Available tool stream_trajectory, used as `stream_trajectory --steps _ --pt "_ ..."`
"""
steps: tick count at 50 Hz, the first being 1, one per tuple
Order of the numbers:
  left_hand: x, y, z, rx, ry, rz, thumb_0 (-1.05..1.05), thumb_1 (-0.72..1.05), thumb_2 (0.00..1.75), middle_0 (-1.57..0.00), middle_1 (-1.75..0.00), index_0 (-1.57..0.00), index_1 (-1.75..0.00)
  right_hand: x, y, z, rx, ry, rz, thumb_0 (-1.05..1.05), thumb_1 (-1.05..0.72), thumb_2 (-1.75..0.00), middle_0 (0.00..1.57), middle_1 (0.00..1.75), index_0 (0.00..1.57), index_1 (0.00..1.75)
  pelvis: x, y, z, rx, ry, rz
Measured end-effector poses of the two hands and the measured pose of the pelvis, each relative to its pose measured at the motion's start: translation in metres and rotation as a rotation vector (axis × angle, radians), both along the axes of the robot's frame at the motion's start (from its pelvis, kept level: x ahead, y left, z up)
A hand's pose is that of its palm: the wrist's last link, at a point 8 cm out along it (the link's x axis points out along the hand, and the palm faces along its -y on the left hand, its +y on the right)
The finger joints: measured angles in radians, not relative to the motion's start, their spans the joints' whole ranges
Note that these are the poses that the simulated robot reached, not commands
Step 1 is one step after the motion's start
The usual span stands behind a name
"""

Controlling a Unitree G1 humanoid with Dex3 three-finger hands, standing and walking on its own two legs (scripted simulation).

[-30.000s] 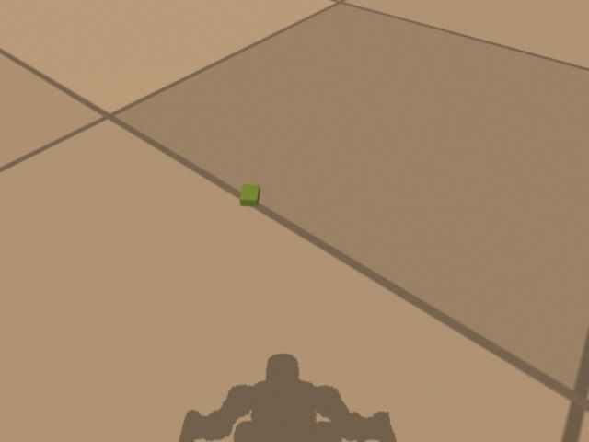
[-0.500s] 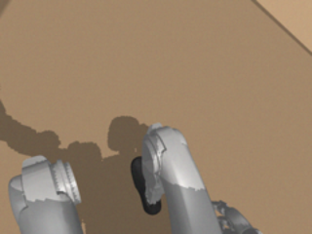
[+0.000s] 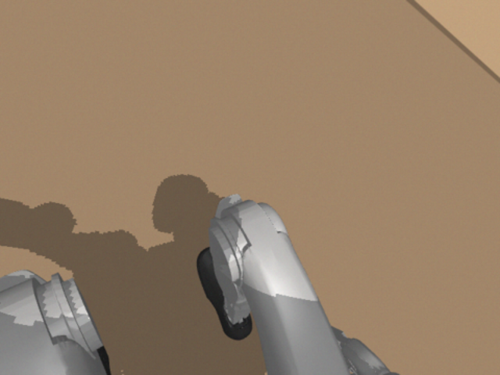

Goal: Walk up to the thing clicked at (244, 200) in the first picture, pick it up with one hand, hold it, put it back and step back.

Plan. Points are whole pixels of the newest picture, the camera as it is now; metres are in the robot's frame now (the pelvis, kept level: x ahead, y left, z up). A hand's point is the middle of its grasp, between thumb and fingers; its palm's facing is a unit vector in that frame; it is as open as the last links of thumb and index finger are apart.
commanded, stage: rest palm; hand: left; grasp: from above
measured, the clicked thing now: out of the picture +0.48 +0.38 -0.28
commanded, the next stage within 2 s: close in 1.62 s
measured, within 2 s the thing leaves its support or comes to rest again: neither
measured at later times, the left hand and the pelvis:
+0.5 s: hand out of the picture +0.46 +0.37 -0.22, palm faces -0.42 -0.14 -0.90, open 14.0 cm; pelvis +0.00 +0.00 +0.00, yaw -1 degrees
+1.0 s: hand out of the picture +0.46 +0.38 -0.22, palm faces -0.45 -0.13 -0.88, open 13.9 cm; pelvis +0.00 +0.00 +0.00, yaw -1 degrees
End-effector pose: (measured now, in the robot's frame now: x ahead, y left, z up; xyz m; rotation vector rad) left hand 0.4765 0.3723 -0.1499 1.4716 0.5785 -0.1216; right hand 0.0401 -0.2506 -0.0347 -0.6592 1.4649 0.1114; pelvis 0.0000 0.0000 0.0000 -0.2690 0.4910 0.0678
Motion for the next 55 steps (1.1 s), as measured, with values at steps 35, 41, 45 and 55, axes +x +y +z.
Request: stream_trajectory --steps 35,41,45,55 --pt "-0.011 0.003 -0.018 -0.024 -0.003 -0.030 0.00 -0.48 0.96 -0.13 -0.95 -0.12 -0.95 0.024 -0.001 0.007 -0.020 -0.010 0.096 -0.01 -0.90 -0.91 0.20 0.30 0.20 0.29 0.000 0.002 0.001 -0.018 -0.030 -0.009" --pt "-0.007 0.004 -0.016 -0.017 -0.003 -0.007 0.00 -0.47 0.95 -0.13 -0.96 -0.12 -0.97 0.016 0.001 0.005 -0.007 -0.004 0.079 0.00 -0.90 -0.91 0.20 0.30 0.20 0.29 0.000 0.002 0.000 -0.016 -0.031 -0.012" --pt "-0.004 0.005 -0.014 -0.015 0.001 0.003 0.00 -0.47 0.95 -0.13 -0.97 -0.12 -0.97 0.010 0.000 0.005 -0.007 0.007 0.069 0.00 -0.90 -0.91 0.20 0.30 0.20 0.29 -0.001 0.001 -0.001 -0.017 -0.030 -0.014" --pt "-0.007 0.005 -0.020 -0.026 0.039 -0.008 0.00 -0.46 0.94 -0.13 -0.96 -0.12 -0.97 0.004 -0.004 0.005 -0.020 0.046 0.070 0.00 -0.90 -0.91 0.20 0.30 0.20 0.29 -0.001 0.000 0.000 -0.016 -0.035 -0.017"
